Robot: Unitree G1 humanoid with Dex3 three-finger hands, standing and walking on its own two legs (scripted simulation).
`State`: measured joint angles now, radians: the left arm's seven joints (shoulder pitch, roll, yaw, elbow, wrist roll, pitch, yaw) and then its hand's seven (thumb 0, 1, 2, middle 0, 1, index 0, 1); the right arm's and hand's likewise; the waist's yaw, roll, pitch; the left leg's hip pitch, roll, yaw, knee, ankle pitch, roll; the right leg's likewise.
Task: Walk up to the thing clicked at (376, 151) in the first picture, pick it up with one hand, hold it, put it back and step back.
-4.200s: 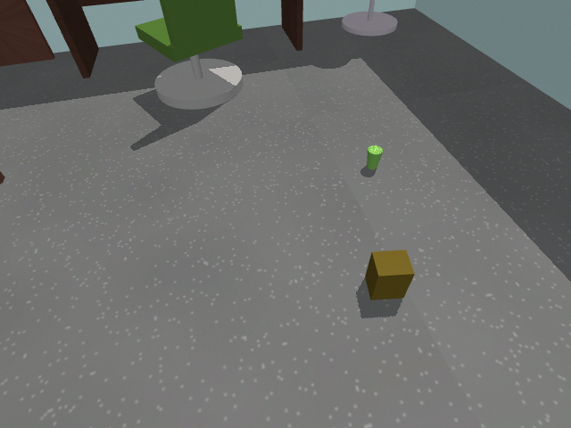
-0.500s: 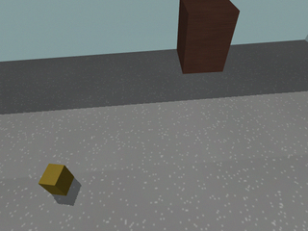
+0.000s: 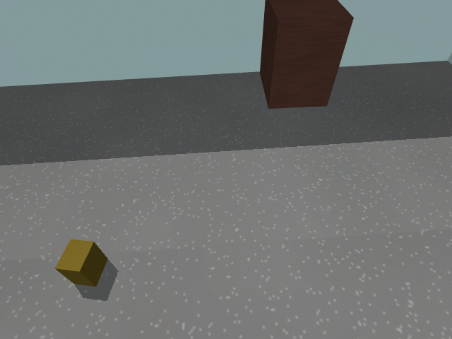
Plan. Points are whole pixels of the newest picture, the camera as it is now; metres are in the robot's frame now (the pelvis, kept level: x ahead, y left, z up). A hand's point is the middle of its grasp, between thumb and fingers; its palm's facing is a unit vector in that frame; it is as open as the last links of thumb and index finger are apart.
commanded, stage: stand
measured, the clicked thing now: out of the picture +0.80 +1.38 -0.72
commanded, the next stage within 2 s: none
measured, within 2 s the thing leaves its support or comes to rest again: neither
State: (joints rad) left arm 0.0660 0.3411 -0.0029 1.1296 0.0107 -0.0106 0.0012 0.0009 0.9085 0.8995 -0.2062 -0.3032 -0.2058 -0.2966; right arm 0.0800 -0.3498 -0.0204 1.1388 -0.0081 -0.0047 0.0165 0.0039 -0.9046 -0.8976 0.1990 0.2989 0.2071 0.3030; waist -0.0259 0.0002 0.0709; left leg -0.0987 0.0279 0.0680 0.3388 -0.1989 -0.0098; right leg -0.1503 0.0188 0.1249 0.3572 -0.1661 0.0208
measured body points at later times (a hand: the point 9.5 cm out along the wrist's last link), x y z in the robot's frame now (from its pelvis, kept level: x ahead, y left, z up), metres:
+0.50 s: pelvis +0.00 +0.00 +0.00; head +0.01 +0.00 +0.45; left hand +0.05 +0.30 -0.13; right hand +0.08 -0.30 -0.13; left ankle -0.01 +0.12 -0.75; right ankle +0.02 -0.13 -0.75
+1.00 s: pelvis +0.01 +0.00 +0.00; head +0.02 +0.00 +0.45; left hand +0.07 +0.30 -0.13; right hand +0.10 -0.29 -0.13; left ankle -0.01 +0.12 -0.75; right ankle +0.02 -0.13 -0.75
